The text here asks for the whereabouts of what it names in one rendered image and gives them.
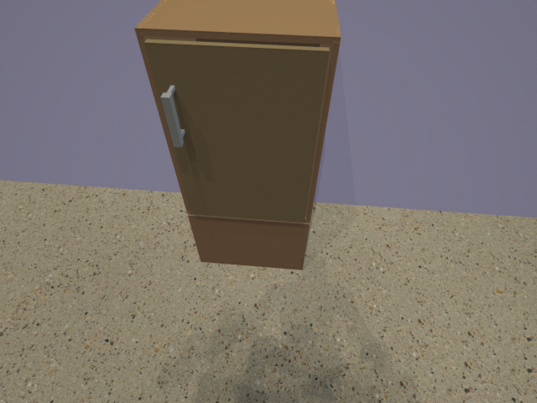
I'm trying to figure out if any cupboard door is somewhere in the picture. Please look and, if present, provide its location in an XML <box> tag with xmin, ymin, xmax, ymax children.
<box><xmin>144</xmin><ymin>39</ymin><xmax>329</xmax><ymax>222</ymax></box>

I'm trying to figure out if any handle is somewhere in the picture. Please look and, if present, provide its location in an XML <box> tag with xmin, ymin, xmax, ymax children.
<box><xmin>160</xmin><ymin>86</ymin><xmax>185</xmax><ymax>148</ymax></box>

